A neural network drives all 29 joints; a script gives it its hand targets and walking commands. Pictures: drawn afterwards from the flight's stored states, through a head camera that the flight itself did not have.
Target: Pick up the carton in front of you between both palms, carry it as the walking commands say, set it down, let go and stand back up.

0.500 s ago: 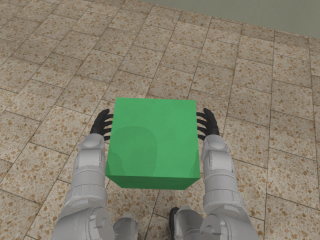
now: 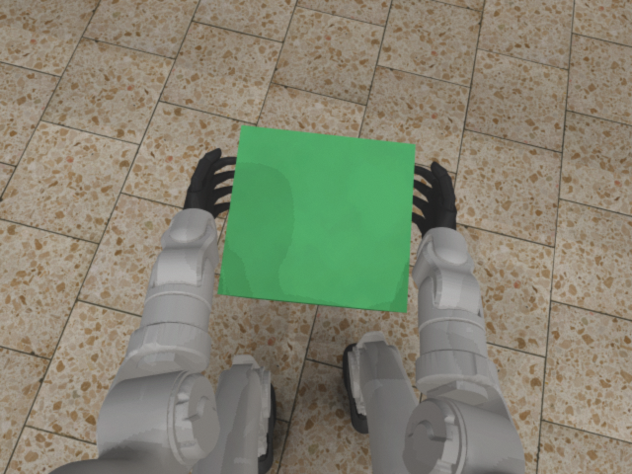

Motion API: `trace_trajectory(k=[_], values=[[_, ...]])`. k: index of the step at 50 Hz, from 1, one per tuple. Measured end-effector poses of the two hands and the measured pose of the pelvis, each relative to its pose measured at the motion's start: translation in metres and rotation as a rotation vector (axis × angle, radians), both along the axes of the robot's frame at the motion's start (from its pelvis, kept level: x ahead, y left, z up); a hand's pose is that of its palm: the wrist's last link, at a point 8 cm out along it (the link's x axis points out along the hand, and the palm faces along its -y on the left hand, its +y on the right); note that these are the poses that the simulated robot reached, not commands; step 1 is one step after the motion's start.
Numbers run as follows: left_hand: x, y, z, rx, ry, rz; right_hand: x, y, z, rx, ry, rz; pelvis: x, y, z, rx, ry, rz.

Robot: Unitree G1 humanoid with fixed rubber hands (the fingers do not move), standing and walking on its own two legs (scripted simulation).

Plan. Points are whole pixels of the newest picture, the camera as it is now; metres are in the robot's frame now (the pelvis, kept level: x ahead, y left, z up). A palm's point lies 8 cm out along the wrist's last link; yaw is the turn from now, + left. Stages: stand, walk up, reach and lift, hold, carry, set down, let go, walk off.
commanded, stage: set down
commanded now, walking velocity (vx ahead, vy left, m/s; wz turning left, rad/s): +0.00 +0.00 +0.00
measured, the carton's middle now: (316, 235) +0.42 -0.04 -0.15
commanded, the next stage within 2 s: none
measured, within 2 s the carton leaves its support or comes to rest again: neither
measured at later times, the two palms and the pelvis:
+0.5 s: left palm (238, 220) +0.48 +0.09 -0.24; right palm (412, 244) +0.41 -0.20 -0.23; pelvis -0.03 +0.00 -0.12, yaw +1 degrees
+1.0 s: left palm (261, 224) +0.51 +0.06 -0.37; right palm (406, 240) +0.44 -0.23 -0.34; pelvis -0.04 +0.00 -0.21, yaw -1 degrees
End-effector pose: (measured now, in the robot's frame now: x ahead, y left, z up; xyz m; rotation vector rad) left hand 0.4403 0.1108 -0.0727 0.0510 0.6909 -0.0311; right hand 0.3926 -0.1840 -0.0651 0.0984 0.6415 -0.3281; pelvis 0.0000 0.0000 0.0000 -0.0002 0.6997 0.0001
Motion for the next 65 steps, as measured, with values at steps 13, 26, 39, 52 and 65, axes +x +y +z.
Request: trace_trajectory(k=[13,26,39,52,65], values=[[0.016,-0.011,-0.089,0.013,0.013,-0.036,0.011,-0.010,-0.085,-0.009,0.017,-0.021,-0.013,0.003,-0.065,0.002,0.107,0.006],[0.037,-0.024,-0.168,0.035,0.024,-0.091,0.016,-0.021,-0.169,0.001,0.031,-0.059,-0.032,-0.002,-0.128,0.000,0.133,0.014],[0.059,-0.036,-0.246,0.063,0.048,-0.156,0.023,-0.029,-0.249,-0.003,0.064,-0.094,-0.044,-0.004,-0.180,-0.011,0.124,0.017],[0.068,-0.051,-0.308,0.060,0.065,-0.200,0.051,-0.047,-0.279,-0.047,0.097,-0.067,-0.037,0.001,-0.210,-0.026,0.133,0.002],[0.064,-0.047,-0.319,0.062,0.082,-0.210,0.043,-0.044,-0.292,-0.034,0.114,-0.048,-0.039,0.006,-0.222,-0.040,0.109,0.022]])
